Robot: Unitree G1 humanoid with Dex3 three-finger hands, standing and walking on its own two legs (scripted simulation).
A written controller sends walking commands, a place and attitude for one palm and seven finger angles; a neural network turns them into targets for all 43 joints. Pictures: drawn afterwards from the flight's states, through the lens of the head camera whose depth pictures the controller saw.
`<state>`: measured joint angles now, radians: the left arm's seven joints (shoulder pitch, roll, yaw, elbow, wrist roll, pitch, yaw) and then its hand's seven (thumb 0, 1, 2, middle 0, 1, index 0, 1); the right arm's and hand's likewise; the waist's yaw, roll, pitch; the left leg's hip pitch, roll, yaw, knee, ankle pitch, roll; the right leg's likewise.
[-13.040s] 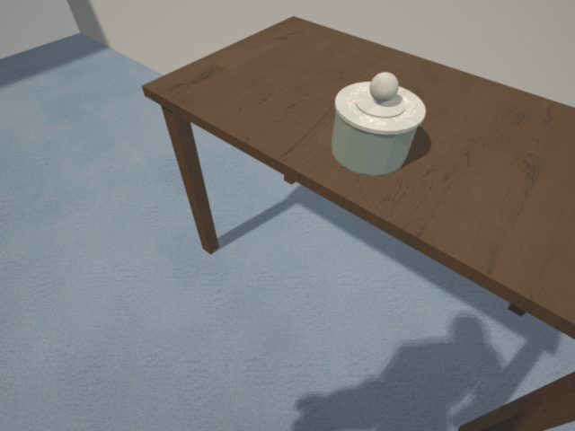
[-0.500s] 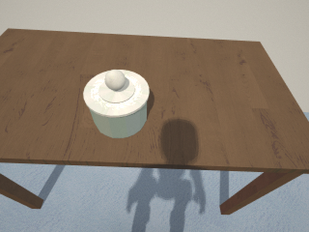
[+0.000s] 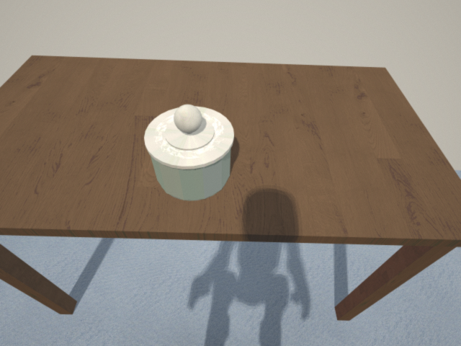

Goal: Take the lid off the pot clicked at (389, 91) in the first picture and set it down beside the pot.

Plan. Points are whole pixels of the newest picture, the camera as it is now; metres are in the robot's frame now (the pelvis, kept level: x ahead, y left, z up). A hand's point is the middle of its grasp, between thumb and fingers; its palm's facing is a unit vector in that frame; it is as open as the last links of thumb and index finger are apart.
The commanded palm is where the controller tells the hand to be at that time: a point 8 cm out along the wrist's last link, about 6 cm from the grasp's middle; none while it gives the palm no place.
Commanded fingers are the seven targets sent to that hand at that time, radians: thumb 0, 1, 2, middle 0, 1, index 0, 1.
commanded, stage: come to a stop and stand still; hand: left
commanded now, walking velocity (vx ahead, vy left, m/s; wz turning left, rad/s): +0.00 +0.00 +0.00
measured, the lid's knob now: (188, 118) +0.48 +0.12 +0.14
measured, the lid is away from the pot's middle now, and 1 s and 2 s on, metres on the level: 0.00 0.00 0.00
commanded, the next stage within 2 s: look again from close up in 0.42 s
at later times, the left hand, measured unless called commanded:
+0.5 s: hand out of the picture -0.06 +0.17 -0.18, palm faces +0.04 -0.99 -0.16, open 7.4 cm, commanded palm none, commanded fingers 0.00 0.90 0.90 -0.20 -0.30 -0.20 -0.30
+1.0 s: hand out of the picture +0.02 +0.20 -0.19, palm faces +0.05 -0.98 -0.17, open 7.3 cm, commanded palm none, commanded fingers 0.00 0.90 0.90 -0.20 -0.30 -0.20 -0.30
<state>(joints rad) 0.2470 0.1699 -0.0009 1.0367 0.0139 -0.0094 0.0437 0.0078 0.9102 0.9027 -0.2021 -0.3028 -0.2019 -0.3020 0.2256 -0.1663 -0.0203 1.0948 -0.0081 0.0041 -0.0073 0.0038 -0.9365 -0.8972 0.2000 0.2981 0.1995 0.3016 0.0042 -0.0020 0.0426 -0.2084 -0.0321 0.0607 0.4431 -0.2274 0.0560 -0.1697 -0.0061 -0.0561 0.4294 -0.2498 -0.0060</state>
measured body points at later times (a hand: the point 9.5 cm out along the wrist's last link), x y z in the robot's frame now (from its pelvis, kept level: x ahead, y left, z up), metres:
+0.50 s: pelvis -0.01 +0.02 +0.00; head +0.01 +0.03 +0.45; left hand -0.06 +0.23 -0.16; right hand -0.03 -0.18 -0.16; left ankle +0.01 +0.08 -0.74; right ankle -0.01 -0.11 -0.74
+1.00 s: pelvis +0.01 +0.03 -0.01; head +0.02 +0.05 +0.44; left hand +0.02 +0.25 -0.17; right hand +0.06 -0.20 -0.15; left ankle +0.01 +0.08 -0.74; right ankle -0.01 -0.11 -0.74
